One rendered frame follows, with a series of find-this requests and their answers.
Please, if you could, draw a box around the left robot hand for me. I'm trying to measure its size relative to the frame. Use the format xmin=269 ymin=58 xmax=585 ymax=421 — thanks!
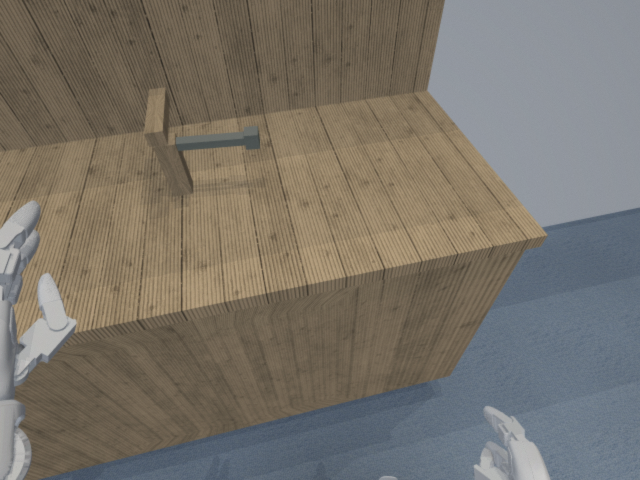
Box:
xmin=0 ymin=201 xmax=77 ymax=401

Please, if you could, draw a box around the tap lever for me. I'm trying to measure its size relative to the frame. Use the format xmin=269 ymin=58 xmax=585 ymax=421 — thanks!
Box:
xmin=176 ymin=126 xmax=260 ymax=151

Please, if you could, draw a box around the counter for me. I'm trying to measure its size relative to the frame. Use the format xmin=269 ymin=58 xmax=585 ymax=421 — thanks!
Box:
xmin=0 ymin=0 xmax=548 ymax=480

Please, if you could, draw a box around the left robot forearm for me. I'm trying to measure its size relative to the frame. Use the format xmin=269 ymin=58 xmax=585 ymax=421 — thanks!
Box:
xmin=0 ymin=400 xmax=32 ymax=480

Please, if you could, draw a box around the right robot hand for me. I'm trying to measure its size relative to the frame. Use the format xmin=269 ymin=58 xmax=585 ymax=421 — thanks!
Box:
xmin=474 ymin=406 xmax=551 ymax=480

